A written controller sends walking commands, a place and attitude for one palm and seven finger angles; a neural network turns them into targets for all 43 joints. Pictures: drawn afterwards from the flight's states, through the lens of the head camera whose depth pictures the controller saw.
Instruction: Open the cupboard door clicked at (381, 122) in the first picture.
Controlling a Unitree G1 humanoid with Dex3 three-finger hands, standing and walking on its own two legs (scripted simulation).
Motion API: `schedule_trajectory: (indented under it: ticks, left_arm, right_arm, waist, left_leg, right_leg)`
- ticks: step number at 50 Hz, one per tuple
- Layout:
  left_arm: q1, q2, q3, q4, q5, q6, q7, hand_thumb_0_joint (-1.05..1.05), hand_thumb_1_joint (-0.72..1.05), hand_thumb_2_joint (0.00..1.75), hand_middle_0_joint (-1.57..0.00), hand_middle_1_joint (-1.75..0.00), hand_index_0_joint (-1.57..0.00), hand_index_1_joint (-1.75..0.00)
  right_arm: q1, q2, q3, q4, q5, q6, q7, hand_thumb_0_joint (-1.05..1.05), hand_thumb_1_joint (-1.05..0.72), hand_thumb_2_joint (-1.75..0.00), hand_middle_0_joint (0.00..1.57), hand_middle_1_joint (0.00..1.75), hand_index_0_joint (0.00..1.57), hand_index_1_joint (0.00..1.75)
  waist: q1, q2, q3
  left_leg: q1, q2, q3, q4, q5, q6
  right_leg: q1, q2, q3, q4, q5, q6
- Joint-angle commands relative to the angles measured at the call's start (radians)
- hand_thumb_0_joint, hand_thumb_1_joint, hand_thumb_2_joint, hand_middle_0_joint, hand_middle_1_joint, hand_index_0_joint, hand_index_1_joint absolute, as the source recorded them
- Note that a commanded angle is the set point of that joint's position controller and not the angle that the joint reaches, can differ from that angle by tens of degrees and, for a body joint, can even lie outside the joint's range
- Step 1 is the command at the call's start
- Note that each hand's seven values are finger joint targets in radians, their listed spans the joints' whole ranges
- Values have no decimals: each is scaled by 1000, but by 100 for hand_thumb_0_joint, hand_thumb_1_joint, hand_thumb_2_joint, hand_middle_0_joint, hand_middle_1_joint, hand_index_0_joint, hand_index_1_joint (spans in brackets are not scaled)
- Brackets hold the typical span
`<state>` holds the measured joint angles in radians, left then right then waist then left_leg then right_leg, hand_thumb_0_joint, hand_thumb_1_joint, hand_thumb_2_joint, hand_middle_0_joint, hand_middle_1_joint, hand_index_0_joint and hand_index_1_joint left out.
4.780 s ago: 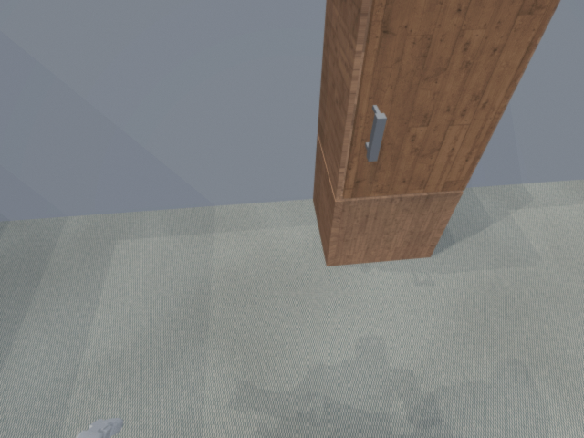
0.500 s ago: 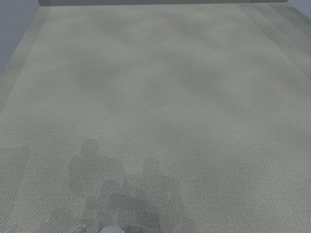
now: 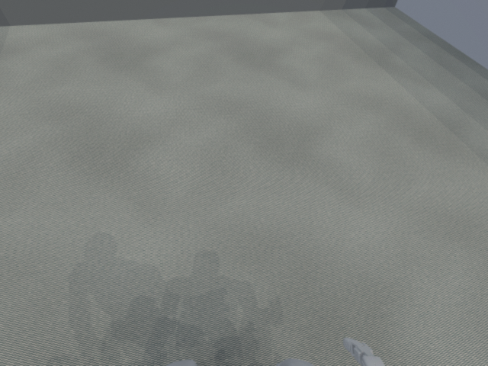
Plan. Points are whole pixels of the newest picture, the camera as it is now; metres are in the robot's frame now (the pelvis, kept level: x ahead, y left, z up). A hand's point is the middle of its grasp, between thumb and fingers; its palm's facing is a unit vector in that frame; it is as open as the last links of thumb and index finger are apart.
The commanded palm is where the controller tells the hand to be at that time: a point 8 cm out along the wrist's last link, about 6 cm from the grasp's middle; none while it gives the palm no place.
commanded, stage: walk to a spot facing it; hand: left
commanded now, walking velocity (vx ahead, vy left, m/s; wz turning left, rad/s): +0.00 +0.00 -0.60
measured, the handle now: out of the picture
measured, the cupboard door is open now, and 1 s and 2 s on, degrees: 0 0 0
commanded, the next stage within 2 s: turn to face it in 0.26 s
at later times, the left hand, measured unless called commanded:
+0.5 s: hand (197, 309) +0.23 +0.11 -0.14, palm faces -0.25 -0.93 -0.28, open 7.3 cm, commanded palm none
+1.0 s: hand (138, 358) +0.14 +0.20 -0.16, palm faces +0.05 -0.97 -0.23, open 7.3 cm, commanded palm none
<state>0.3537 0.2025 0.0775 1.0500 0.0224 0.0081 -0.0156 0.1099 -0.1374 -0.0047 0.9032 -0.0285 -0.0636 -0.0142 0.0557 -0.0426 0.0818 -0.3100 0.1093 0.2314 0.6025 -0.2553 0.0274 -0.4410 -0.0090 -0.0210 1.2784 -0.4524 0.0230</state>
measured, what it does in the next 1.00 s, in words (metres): steps on the spot: right foot, then left foot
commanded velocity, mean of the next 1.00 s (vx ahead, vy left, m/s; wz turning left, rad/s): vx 0.00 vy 0.00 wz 0.20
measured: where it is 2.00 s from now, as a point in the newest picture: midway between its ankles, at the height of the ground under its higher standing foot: outside the picture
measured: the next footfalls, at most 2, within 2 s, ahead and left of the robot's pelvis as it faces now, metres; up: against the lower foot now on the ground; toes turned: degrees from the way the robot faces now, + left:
right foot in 0.34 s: +0.10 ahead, -0.15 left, +0.00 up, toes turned -20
left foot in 0.74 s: +0.15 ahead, +0.06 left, +0.00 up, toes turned +4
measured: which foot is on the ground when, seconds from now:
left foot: down 0.00-0.34, up 0.36-0.72, down 0.74-1.00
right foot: up 0.00-0.32, down 0.34-0.76, up 0.78-1.00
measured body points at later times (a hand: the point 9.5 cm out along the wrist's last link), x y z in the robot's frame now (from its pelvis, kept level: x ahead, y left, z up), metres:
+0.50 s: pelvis +0.07 -0.04 +0.00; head +0.09 -0.08 +0.45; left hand +0.25 +0.16 -0.12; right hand +0.02 -0.28 -0.17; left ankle +0.07 +0.12 -0.65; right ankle +0.06 -0.13 -0.73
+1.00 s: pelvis +0.08 -0.01 +0.01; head +0.13 +0.01 +0.46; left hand +0.14 +0.25 -0.14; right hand +0.11 -0.25 -0.13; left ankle +0.11 +0.06 -0.73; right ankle +0.03 -0.18 -0.64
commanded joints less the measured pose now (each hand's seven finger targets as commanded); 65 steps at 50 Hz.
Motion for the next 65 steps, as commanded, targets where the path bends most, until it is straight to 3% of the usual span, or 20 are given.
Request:
schedule_trajectory:
  ticks: [1,6,12,14,16,17,18,19,25,32,36,37,38,39,42,46,57,63,64,65]
  left_arm:
    - [11,22,26,-107,-1,16,-9,0,90,90,-20,-30,-20,-30]
    - [-71,10,36,-155,3,47,-13,0,90,90,-20,-30,-20,-30]
    - [-195,19,25,-216,5,31,-11,0,90,90,-20,-30,-20,-30]
    - [-190,32,25,-224,5,21,-9,0,90,90,-20,-30,-20,-30]
    - [-95,93,32,-203,8,0,-1,0,90,90,-20,-30,-20,-30]
    - [-18,212,52,-187,17,-19,12,0,90,90,-20,-30,-20,-30]
    - [43,291,66,-162,-3,-18,26,0,90,90,-20,-30,-20,-30]
    - [37,257,58,-153,-6,-14,40,0,90,90,-20,-30,-20,-30]
    - [-208,109,-14,-169,0,-34,48,0,90,90,-20,-30,-20,-30]
    - [-167,138,7,-133,4,-14,54,0,90,90,-20,-30,-20,-30]
    - [-184,121,17,-141,-7,-2,54,0,90,90,-20,-30,-20,-30]
    - [-165,82,16,-155,-14,8,51,0,90,90,-20,-30,-20,-30]
    - [-176,28,7,-191,-20,13,49,0,90,90,-20,-30,-20,-30]
    - [-227,46,6,-212,-10,18,49,0,90,90,-20,-30,-20,-30]
    - [-252,53,23,-189,2,18,34,0,90,90,-20,-30,-20,-30]
    - [-210,64,24,-163,-5,16,30,0,90,90,-20,-30,-20,-30]
    - [-258,92,15,-205,-12,24,38,0,90,90,-20,-30,-20,-30]
    - [-105,110,20,-188,-20,22,44,0,90,90,-20,-30,-20,-30]
    - [-48,133,28,-178,-17,18,47,0,90,90,-20,-30,-20,-30]
    - [-28,215,45,-190,3,8,55,0,90,90,-20,-30,-20,-30]
  right_arm:
    - [99,-154,-51,1,7,3,-17,0,-90,-90,20,30,20,30]
    - [106,-171,-75,-4,5,21,-16,0,-90,-90,20,30,20,30]
    - [163,-229,-103,12,-5,42,-3,0,-90,-90,20,30,20,30]
    - [168,-245,-110,10,-6,49,0,0,-90,-90,20,30,20,30]
    - [186,-238,-107,1,1,57,8,0,-90,-90,20,30,20,30]
    - [195,-177,-91,-34,8,61,16,0,-90,-90,20,30,20,30]
    - [139,-139,-72,-75,11,68,9,0,-90,-90,20,30,20,30]
    - [127,-145,-68,-66,18,77,-7,0,-90,-90,20,30,20,30]
    - [252,-98,-47,65,11,101,-2,0,-90,-90,20,30,20,30]
    - [159,-96,-54,43,16,98,9,0,-90,-90,20,30,20,30]
    - [236,-105,-64,49,11,91,16,0,-90,-90,20,30,20,30]
    - [273,-159,-76,49,7,82,16,0,-90,-90,20,30,20,30]
    - [310,-242,-93,41,-1,76,11,0,-90,-90,20,30,20,30]
    - [314,-260,-99,45,-6,82,6,0,-90,-90,20,30,20,30]
    - [221,-202,-87,16,-1,67,-11,0,-90,-90,20,30,20,30]
    - [200,-218,-93,0,8,54,-15,0,-90,-90,20,30,20,30]
    - [185,-272,-118,-9,3,80,3,0,-90,-90,20,30,20,30]
    - [71,-288,-132,-60,0,103,17,0,-90,-90,20,30,20,30]
    - [51,-269,-131,-70,4,107,20,0,-90,-90,20,30,20,30]
    - [67,-204,-126,-84,13,114,24,0,-90,-90,20,30,20,30]
  waist:
    - [-25,202,-59]
    - [-37,209,-35]
    - [-88,209,-67]
    - [-83,214,-88]
    - [-25,96,-149]
    - [15,-207,-208]
    - [36,-285,-239]
    - [26,-179,-250]
    - [-104,-81,-165]
    - [-42,-117,-41]
    - [-83,5,-76]
    - [-93,191,-81]
    - [-110,424,-74]
    - [-126,339,-83]
    - [-94,222,-96]
    - [-86,110,-197]
    - [-113,201,-164]
    - [-43,206,-140]
    - [-13,156,-139]
    - [-2,-86,-125]
  left_leg:
    - [21,264,-113,-298,370,58]
    - [47,275,-50,-344,186,79]
    - [176,309,-3,-234,305,78]
    - [192,312,19,-153,340,51]
    - [110,265,81,98,344,-26]
    - [-164,147,101,356,-42,-90]
    - [-313,30,-23,562,-413,-118]
    - [-305,49,-154,607,-397,-100]
    - [-112,14,-190,448,-133,-97]
    - [-108,-11,-135,229,-173,-91]
    - [62,-11,-128,-45,51,-69]
    - [105,95,-314,-163,225,-14]
    - [133,293,-589,-280,484,105]
    - [86,336,-620,-320,392,177]
    - [115,205,-531,-309,287,107]
    - [246,149,-448,-272,417,108]
    - [190,117,-597,-276,272,147]
    - [-79,35,-629,-288,13,85]
    - [-189,-12,-597,-236,-76,43]
    - [-351,-132,-451,19,-216,-34]
  right_leg:
    - [-58,-83,-12,0,97,21]
    - [-108,-112,-35,-174,185,46]
    - [-22,-74,-97,-489,122,37]
    - [45,-54,-112,-588,125,20]
    - [268,-47,-96,-790,305,-14]
    - [497,-271,228,-867,618,-105]
    - [524,-428,407,-860,1032,-216]
    - [515,-416,299,-839,1062,-250]
    - [238,-240,-7,-898,731,-137]
    - [245,-331,-13,-913,598,-175]
    - [183,-303,-90,-760,437,-88]
    - [81,-216,-141,-612,237,-25]
    - [-65,-87,-171,-402,-116,45]
    - [-57,-70,-71,-212,-190,32]
    - [-155,-92,18,-82,25,39]
    - [-151,-86,26,-119,97,67]
    - [-44,-43,32,-393,7,79]
    - [283,9,-6,-721,110,36]
    - [415,-21,5,-872,167,20]
    - [483,-240,226,-1057,-25,-51]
